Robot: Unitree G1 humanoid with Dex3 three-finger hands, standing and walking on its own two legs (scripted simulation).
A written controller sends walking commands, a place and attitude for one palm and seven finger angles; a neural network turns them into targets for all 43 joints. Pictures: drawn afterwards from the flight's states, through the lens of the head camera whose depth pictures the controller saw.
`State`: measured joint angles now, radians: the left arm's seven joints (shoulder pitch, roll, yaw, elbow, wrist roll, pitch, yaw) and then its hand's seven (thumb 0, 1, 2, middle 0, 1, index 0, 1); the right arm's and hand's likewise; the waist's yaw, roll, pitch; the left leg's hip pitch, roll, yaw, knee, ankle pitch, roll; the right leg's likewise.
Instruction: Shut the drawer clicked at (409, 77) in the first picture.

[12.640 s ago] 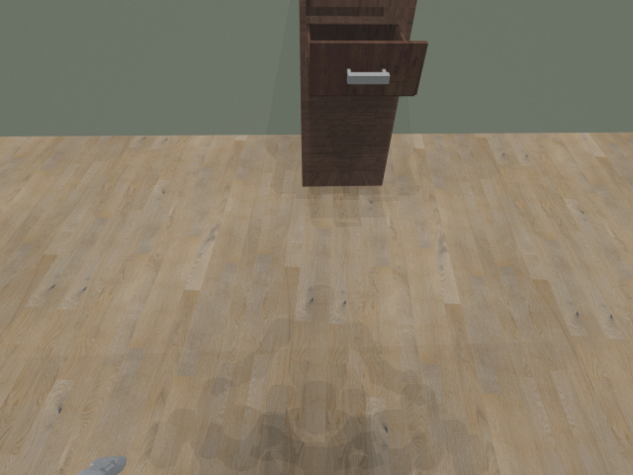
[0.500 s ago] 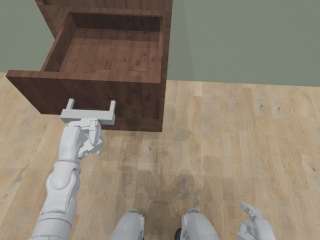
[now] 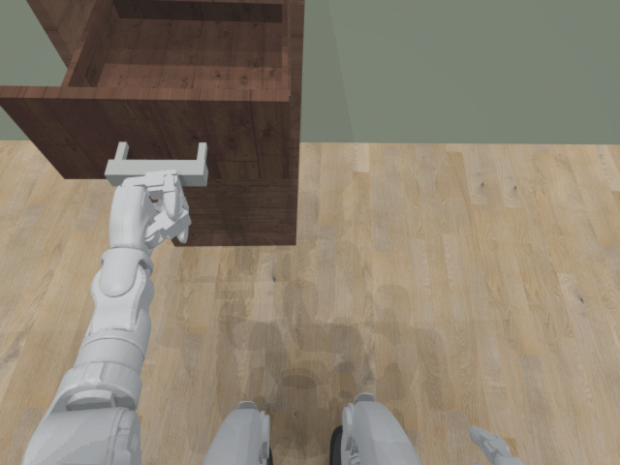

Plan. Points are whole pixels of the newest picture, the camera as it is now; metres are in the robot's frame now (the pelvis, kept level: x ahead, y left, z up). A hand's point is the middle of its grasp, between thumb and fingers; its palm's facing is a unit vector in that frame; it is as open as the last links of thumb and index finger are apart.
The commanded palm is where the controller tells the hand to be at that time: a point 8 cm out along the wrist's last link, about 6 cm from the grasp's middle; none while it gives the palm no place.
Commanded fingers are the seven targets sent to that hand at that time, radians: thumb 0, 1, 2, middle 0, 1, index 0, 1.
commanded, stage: push the drawer shut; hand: left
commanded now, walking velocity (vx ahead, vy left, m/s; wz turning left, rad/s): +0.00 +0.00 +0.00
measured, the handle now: (160, 160) +0.50 +0.20 +0.04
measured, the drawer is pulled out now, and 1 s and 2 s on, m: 0.20 0.09 0.00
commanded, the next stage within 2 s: pull the fist back off the drawer in 2.00 s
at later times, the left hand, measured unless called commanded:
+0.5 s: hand (187, 181) +0.47 +0.17 +0.03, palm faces +0.02 -1.00 -0.04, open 3.1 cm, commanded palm +0.46 +0.21 +0.04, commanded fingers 0.00 0.90 0.90 -1.40 -1.60 -1.40 -1.60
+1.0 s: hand (190, 146) +0.53 +0.17 +0.03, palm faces +0.02 -1.00 -0.03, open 3.2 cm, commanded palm +0.53 +0.21 +0.04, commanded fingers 0.00 0.90 0.90 -1.40 -1.60 -1.40 -1.60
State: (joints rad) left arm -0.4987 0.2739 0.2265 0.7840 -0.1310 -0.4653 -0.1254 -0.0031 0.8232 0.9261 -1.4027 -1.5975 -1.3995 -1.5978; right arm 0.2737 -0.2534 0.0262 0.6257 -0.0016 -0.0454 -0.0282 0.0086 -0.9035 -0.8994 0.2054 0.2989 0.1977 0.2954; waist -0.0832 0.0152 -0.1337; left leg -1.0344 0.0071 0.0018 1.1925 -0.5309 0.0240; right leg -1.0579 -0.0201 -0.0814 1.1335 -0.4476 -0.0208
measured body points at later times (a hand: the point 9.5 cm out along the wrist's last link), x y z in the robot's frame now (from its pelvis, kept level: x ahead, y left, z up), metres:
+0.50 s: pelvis +0.00 +0.00 +0.00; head +0.14 +0.01 +0.42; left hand +0.47 +0.22 +0.04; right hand +0.06 -0.26 -0.12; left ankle +0.02 +0.10 -0.64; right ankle +0.05 -0.11 -0.64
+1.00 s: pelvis +0.00 +0.00 -0.02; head +0.16 +0.02 +0.40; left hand +0.52 +0.22 +0.04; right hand +0.00 -0.26 -0.13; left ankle +0.02 +0.10 -0.64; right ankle +0.05 -0.11 -0.64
